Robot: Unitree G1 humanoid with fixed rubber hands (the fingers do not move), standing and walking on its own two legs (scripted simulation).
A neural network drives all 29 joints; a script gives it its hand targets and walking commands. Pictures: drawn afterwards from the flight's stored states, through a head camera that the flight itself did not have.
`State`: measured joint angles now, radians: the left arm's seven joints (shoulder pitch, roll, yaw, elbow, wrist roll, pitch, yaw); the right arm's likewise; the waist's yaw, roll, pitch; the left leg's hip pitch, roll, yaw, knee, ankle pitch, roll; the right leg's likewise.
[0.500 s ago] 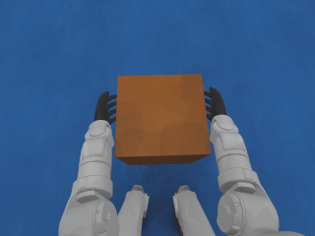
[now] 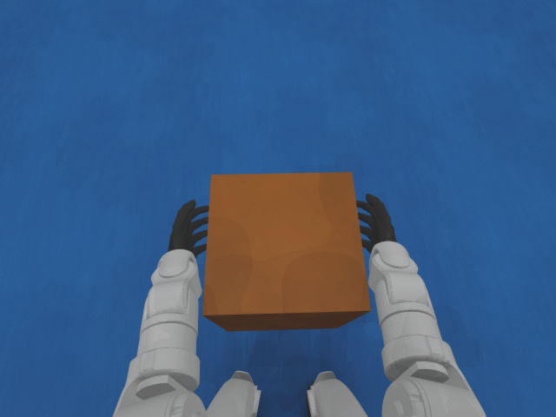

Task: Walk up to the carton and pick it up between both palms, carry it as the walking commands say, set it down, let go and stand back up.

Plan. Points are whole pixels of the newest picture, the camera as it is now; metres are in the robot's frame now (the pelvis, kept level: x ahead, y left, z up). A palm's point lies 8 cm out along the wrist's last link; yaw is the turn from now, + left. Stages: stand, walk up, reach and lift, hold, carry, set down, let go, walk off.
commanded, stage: reach and lift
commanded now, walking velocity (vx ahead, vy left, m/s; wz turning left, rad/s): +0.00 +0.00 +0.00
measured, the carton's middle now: (282, 261) +0.35 +0.01 -0.11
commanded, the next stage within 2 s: none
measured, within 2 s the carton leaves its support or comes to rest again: neither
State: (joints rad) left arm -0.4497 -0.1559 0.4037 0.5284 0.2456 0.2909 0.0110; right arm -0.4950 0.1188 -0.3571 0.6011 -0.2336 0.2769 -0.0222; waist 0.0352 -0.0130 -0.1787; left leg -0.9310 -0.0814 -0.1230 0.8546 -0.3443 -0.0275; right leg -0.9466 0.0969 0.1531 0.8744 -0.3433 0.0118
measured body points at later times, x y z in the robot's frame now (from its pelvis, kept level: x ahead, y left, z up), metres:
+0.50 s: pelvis +0.01 +0.00 +0.04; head +0.06 +0.00 +0.49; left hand +0.34 +0.17 +0.02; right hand +0.35 -0.13 +0.02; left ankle +0.02 +0.13 -0.69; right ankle +0.03 -0.12 -0.69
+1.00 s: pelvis +0.02 +0.00 +0.06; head -0.01 +0.00 +0.51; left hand +0.32 +0.17 +0.09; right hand +0.33 -0.14 +0.09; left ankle +0.02 +0.13 -0.69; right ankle +0.03 -0.12 -0.69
